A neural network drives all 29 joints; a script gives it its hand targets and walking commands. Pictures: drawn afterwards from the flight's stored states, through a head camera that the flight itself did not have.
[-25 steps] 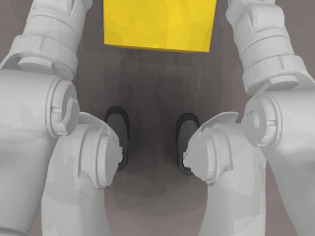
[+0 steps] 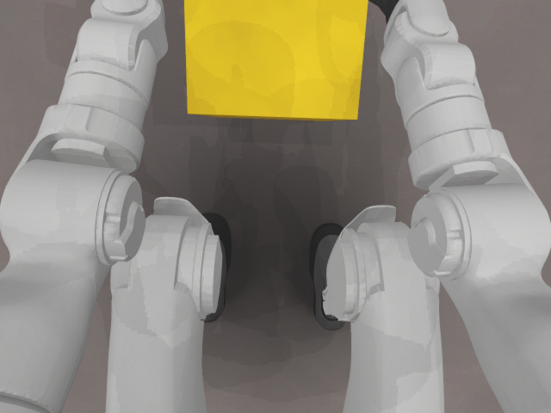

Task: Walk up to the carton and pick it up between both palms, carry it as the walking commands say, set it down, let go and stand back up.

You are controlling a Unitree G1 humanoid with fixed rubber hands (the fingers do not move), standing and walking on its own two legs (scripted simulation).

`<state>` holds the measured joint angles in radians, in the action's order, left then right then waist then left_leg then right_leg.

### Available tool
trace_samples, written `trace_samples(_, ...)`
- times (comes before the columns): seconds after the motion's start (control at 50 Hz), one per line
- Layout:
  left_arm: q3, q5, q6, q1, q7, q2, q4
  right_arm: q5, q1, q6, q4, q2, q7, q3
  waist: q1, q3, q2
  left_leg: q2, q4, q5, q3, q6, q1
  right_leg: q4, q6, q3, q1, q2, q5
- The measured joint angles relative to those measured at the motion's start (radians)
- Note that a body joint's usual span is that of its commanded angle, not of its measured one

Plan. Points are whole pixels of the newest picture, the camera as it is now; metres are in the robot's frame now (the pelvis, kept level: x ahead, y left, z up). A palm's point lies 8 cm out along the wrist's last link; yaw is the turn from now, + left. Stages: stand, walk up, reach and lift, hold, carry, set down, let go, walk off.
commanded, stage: reach and lift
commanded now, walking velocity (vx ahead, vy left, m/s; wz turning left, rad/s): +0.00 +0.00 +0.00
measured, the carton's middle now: (275, 12) +0.54 +0.03 -0.23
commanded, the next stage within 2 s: none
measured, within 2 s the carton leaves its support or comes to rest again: neither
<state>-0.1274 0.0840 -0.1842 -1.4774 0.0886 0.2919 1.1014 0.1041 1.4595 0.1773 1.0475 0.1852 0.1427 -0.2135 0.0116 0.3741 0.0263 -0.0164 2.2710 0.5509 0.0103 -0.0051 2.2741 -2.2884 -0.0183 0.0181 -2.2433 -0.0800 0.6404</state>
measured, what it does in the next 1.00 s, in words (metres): rises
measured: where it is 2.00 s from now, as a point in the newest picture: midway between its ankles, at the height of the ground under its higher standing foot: (270, 288)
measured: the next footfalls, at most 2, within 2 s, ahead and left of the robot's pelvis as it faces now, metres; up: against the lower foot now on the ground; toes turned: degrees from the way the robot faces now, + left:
none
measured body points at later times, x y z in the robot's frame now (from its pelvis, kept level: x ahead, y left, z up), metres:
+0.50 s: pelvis -0.01 +0.00 +0.03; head +0.34 +0.03 +0.31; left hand +0.56 +0.16 -0.10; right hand +0.55 -0.11 -0.10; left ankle +0.11 +0.12 -0.32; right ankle +0.10 -0.11 -0.32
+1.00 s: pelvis +0.00 +0.00 +0.08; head +0.32 +0.02 +0.39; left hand +0.54 +0.16 -0.03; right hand +0.54 -0.11 -0.02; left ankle +0.11 +0.12 -0.32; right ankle +0.10 -0.11 -0.32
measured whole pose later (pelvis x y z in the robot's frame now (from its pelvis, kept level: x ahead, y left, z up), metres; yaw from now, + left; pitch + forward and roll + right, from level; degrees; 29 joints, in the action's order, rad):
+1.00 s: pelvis +0.00 +0.00 +0.08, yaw +1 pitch +43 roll -1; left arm -0.40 -0.21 -0.33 -1.26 0.11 0.07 0.77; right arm -0.18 1.22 0.31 0.68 -0.04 0.16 -0.49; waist 0.00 0.05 0.02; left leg -0.05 1.97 0.52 0.03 0.01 2.20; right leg -1.98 -0.03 -0.01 -2.16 -0.08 0.57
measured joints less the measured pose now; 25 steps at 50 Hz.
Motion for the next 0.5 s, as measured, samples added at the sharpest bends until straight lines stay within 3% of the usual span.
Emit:
trace_samples(0.2, -0.038, -0.029, -0.035, 0.038, 0.042, -0.041, -0.082, -0.087, -0.037, 0.025, -0.094, -0.051, 0.029, -0.100, -0.011, -0.045, 0.000, -0.020, -0.048, 0.010, -0.004, 0.004, -0.001, 0.054, -0.017, -0.019, 0.005, -0.003, -0.032)
trace_samples(0.5, -0.174, -0.186, -0.110, 0.042, 0.046, -0.119, -0.178, -0.220, -0.104, 0.096, -0.261, -0.136, 0.024, -0.233, -0.015, -0.141, -0.008, -0.032, -0.136, -0.011, 0.003, 0.006, -0.003, 0.141, -0.015, -0.020, 0.011, 0.007, -0.047)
